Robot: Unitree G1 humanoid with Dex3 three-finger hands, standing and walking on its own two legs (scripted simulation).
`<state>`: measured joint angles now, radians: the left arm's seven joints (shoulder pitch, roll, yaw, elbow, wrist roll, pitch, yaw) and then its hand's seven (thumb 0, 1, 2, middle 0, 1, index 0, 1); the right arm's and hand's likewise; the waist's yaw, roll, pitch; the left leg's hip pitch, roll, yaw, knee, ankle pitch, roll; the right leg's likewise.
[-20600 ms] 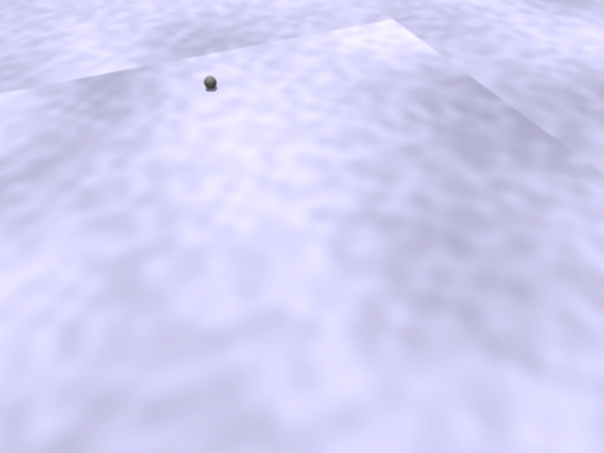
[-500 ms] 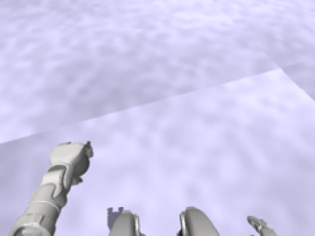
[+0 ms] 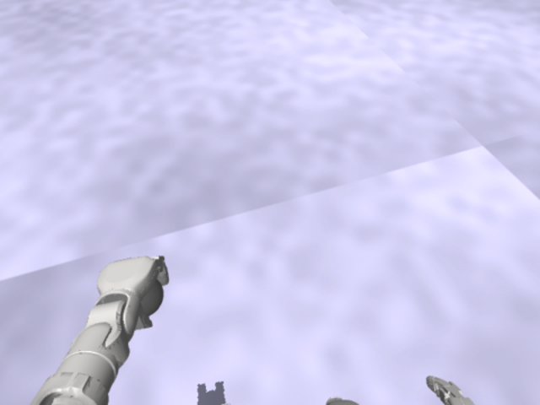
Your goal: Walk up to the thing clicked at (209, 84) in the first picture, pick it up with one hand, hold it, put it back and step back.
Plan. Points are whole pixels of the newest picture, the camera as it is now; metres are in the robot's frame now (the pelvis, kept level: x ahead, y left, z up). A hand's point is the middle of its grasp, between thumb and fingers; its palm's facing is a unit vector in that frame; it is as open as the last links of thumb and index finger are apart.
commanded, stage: hold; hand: left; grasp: from above
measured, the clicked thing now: (140, 295) +0.33 +0.23 -0.09
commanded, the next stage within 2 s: crouch in 1.80 s
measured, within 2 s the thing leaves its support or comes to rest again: neither
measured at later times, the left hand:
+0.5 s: hand (139, 286) +0.33 +0.22 -0.04, palm faces -0.45 -0.06 -0.89, open 9.4 cm
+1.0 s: hand (139, 293) +0.30 +0.21 -0.02, palm faces -0.45 -0.06 -0.89, open 9.5 cm
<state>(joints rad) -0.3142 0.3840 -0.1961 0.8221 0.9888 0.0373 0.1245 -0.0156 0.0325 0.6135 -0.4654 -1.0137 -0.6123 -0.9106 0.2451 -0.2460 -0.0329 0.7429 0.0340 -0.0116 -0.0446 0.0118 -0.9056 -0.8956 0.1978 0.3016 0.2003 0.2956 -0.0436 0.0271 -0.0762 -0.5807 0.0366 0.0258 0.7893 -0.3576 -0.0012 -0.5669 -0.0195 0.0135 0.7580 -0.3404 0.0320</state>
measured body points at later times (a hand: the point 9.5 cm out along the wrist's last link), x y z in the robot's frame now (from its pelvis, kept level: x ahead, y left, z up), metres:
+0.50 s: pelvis +0.02 +0.00 +0.02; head +0.05 -0.02 +0.47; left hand +0.34 +0.22 +0.01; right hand +0.13 -0.27 -0.10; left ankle +0.02 +0.12 -0.71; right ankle +0.02 -0.14 -0.71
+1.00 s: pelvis +0.01 -0.01 +0.03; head +0.02 -0.03 +0.48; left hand +0.32 +0.21 +0.03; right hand +0.14 -0.27 -0.09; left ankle +0.02 +0.12 -0.71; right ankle +0.02 -0.14 -0.71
